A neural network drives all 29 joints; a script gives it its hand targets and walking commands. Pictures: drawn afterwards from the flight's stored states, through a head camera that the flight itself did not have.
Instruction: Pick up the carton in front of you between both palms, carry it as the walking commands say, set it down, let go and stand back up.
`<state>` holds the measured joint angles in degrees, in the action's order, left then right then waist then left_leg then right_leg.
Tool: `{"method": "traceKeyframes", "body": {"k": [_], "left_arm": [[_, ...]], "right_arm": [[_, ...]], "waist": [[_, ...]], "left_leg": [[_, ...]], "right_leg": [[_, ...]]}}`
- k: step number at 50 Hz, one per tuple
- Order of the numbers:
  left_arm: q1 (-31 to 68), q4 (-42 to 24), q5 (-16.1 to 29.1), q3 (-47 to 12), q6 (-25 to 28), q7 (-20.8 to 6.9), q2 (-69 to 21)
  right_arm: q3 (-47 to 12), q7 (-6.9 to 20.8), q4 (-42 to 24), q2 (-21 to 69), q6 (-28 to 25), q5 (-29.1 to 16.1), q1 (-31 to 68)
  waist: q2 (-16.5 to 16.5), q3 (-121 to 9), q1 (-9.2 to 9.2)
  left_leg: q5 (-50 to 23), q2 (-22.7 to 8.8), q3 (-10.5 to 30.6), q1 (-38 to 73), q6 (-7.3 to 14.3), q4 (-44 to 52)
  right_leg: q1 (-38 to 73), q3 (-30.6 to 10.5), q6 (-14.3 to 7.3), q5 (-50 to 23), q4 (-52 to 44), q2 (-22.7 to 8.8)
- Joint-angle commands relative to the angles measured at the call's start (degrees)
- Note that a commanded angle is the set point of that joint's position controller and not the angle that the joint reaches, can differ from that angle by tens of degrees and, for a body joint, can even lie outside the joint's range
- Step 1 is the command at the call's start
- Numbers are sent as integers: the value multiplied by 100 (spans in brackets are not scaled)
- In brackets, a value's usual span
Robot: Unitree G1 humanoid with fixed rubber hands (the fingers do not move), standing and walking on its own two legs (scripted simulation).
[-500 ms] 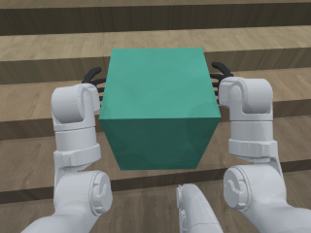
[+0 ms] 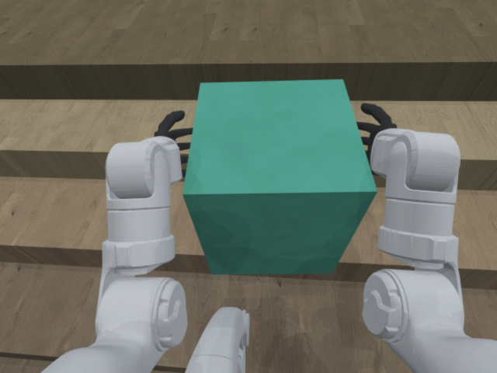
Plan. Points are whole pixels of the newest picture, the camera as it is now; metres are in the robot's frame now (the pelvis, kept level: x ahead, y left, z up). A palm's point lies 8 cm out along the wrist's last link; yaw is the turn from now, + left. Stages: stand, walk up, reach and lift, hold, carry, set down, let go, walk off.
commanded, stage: carry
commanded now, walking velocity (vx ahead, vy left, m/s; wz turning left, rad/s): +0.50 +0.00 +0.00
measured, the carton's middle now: (271, 185) +0.38 +0.02 +0.09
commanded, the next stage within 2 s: none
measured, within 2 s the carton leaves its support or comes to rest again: neither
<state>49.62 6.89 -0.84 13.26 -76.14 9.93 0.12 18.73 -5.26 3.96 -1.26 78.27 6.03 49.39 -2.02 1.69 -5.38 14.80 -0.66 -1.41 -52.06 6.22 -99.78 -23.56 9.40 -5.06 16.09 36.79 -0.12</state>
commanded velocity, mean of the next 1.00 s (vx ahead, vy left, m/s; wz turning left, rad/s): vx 0.50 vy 0.00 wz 0.00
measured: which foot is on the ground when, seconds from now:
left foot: up 0.00-0.24, down 0.26-0.80, up 0.82-1.00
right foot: down 0.00-0.30, up 0.32-0.74, down 0.76-1.00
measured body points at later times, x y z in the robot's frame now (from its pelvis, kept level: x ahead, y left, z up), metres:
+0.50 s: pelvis +0.29 +0.05 +0.15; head +0.32 +0.05 +0.60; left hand +0.69 +0.16 +0.29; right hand +0.65 -0.14 +0.29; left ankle +0.34 +0.14 -0.56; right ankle +0.27 -0.05 -0.37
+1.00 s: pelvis +0.59 -0.03 +0.30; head +0.62 -0.02 +0.75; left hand +0.96 +0.16 +0.44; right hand +0.99 -0.15 +0.44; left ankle +0.55 +0.08 -0.21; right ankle +0.63 -0.12 -0.40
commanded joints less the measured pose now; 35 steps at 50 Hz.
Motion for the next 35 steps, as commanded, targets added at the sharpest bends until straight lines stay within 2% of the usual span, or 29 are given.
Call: {"method": "traceKeyframes", "body": {"k": [1,2,4,5,6,7,8,10,11,12,13,14,15,16,17,18,19,21,22,24,25,27,28,30,31,32,33,34,35], "left_arm": [[4369,-774,2487,-3096,-50,-1580,-6067],[4272,-619,2408,-3036,-104,-1584,-5890],[4281,-390,2274,-2918,-167,-1620,-5656],[4417,-344,2284,-2862,-184,-1659,-5575],[4561,-294,2303,-2806,-207,-1697,-5516],[4596,-225,2291,-2676,-236,-1722,-5407],[4589,-112,2247,-2546,-265,-1730,-5360],[4492,166,2165,-2342,-333,-1725,-5378],[4293,387,2076,-2238,-349,-1710,-5406],[4250,520,1979,-2140,-329,-1701,-5411],[4233,582,1878,-2104,-290,-1700,-5471],[4310,584,1801,-1991,-247,-1694,-5555],[4288,476,1665,-2003,-166,-1667,-5548],[4063,550,1509,-1913,-98,-1651,-5655],[4143,500,1432,-1911,-47,-1598,-5538],[4245,314,1383,-1966,2,-1563,-5674],[4444,80,1363,-2015,30,-1531,-5694],[4647,-343,1490,-2256,49,-1444,-5670],[4656,-506,1540,-2379,66,-1405,-5688],[4535,-665,1615,-2617,69,-1332,-5668],[4408,-653,1619,-2714,47,-1311,-5618],[4277,-529,1783,-2923,-57,-1310,-5626],[4246,-467,1845,-2983,-116,-1314,-5642],[4251,-218,1898,-3027,-195,-1303,-5629],[4314,-124,1892,-3021,-221,-1294,-5542],[4359,-71,1921,-3006,-232,-1278,-5535],[4444,9,1941,-2960,-247,-1259,-5518],[4556,60,2014,-2964,-268,-1255,-5624],[4609,97,2113,-2932,-280,-1243,-5764]], "right_arm": [[-3554,824,-111,5814,-100,-2313,4068],[-3596,836,7,5788,-54,-2354,4101],[-3609,858,255,5756,5,-2427,4170],[-3606,863,312,5770,15,-2459,4271],[-3551,849,387,5726,22,-2499,4394],[-3526,818,460,5768,39,-2526,4499],[-3477,783,596,5854,59,-2539,4575],[-3464,746,710,6055,67,-2702,4689],[-3368,731,800,6074,63,-2736,4623],[-3378,741,898,6266,39,-2815,4524],[-3368,767,902,6411,-18,-2919,4583],[-3391,811,783,6602,-106,-3017,4815],[-3461,894,667,6737,-166,-3168,4927],[-3590,985,590,6930,-295,-3241,4978],[-3581,1071,517,7104,-368,-3378,4975],[-3637,1134,93,7105,-458,-3476,5252],[-3735,1182,-222,7219,-508,-3582,5528],[-3836,1241,-541,7327,-538,-3673,5712],[-3865,1253,-603,7271,-527,-3689,5643],[-3842,1229,-583,7053,-459,-3595,5328],[-3774,1210,-478,6899,-407,-3475,5075],[-3596,1165,-272,6466,-284,-3206,4570],[-3486,1142,-149,6242,-225,-3082,4378],[-3345,1138,142,5914,-115,-2866,4184],[-3311,1155,158,5834,-83,-2835,4252],[-3276,1184,223,5759,-42,-2814,4344],[-3140,1200,246,5691,-9,-2787,4356],[-3083,1212,289,5614,26,-2778,4479],[-2993,1238,386,5628,80,-2740,4544]], "waist": [[796,-2984,-127],[884,-2857,-232],[547,-2324,-196],[381,-2027,89],[463,-1748,162],[584,-1584,240],[1180,-1701,328],[1740,-1988,672],[1829,-2471,810],[2071,-3051,1139],[2139,-3546,1498],[1404,-3846,1741],[1214,-4002,1550],[-1065,-4267,1053],[-935,-4854,1194],[-478,-4566,1093],[-64,-3979,988],[33,-3189,732],[118,-3011,744],[199,-2912,833],[227,-2903,849],[-387,-2866,1208],[-573,-2771,1320],[-272,-2315,1292],[0,-2065,1064],[-86,-1823,912],[-221,-1802,766],[-699,-1556,636],[-995,-1735,553]], "left_leg": [[1038,-236,17,-2470,90,-1772],[1598,-253,140,-3475,163,-2740],[1816,-434,219,-4384,133,-2896],[1523,-566,-31,-3880,93,-1969],[1143,-560,-338,-3375,-16,-1381],[740,-488,-781,-2567,-121,-590],[857,-529,-809,-1729,-77,-143],[125,-255,-1210,826,171,1909],[-187,67,-1489,1574,292,2473],[-360,315,-1634,2152,365,2831],[-55,546,-1724,2775,324,3509],[-312,800,-1556,3660,240,5091],[-198,418,85,4727,402,6175],[-3185,-1613,3997,6060,1389,7403],[-3260,-1702,4653,6061,1806,7286],[-2157,-1585,4070,5902,1675,7037],[-877,-1493,3628,5591,1277,6997],[564,-1296,2695,5017,746,7166],[860,-1315,2375,4928,663,7308],[409,-1380,2055,5122,754,7560],[-216,-1355,1798,5291,738,7495],[-1370,-1782,2096,6372,1088,7910],[-1240,-2030,2308,7003,1178,7926],[-388,-2052,2056,7456,894,8082],[202,-1644,1582,6835,581,8262],[711,-1409,1154,6126,414,8641],[377,-1207,689,5130,451,9241],[-128,-1098,319,4458,499,9828],[-1785,-713,-680,3590,423,9961]], "right_leg": [[3946,-2972,-1374,-1661,-1554,-2026],[4403,-3055,-1405,-1342,-1554,-2170],[4509,-2791,-1073,-350,-1808,-2089],[3697,-2256,-726,379,-2082,-1691],[2931,-1924,-622,789,-2392,-1417],[2098,-1469,-712,599,-2840,-1164],[1735,-1414,-825,102,-3436,-1180],[767,266,-645,-4093,-3334,-728],[1243,152,-685,-6909,-2782,-865],[1855,210,-595,-8936,-1904,-1060],[2284,236,-551,-9789,-774,-1202],[2318,296,-361,-9241,963,-909],[1257,-532,-219,-6719,2139,-750],[-920,-958,384,-951,5001,498],[-1266,-2116,222,-656,7086,664],[-1898,-2114,62,-636,7797,473],[-2531,-1939,-77,-612,7773,233],[-2950,-1766,-213,-696,7279,-148],[-3080,-1596,-206,-657,7113,-185],[-3316,-1200,-179,-259,6367,-288],[-3532,-995,-178,-483,6210,-340],[-5045,-699,-220,563,7942,-232],[-6160,-912,-313,1252,8926,-294],[-7401,-1188,-369,1834,9204,-450],[-7016,-968,-346,1620,8297,-597],[-6515,-635,-233,1255,7571,-622],[-5312,-205,-149,810,6632,-654],[-4358,-46,-122,686,5699,-716],[-2699,295,-184,523,4499,-545]]}}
